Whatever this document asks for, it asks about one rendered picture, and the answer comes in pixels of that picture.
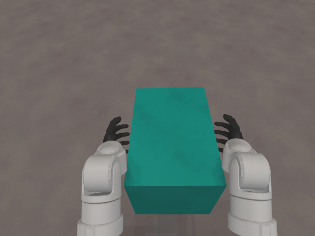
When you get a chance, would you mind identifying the left robot hand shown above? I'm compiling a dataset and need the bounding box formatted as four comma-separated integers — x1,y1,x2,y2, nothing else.
103,117,130,153

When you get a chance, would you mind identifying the left robot forearm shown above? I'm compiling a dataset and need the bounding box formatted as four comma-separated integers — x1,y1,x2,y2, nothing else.
77,141,127,236

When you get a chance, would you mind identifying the right robot hand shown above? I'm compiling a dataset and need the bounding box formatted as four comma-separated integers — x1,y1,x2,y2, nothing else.
214,114,243,153

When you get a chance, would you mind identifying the right robot forearm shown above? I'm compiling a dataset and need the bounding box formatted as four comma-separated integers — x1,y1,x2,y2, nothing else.
221,138,278,236

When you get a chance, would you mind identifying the carton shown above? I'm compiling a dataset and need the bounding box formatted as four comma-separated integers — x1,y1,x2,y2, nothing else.
124,87,227,214

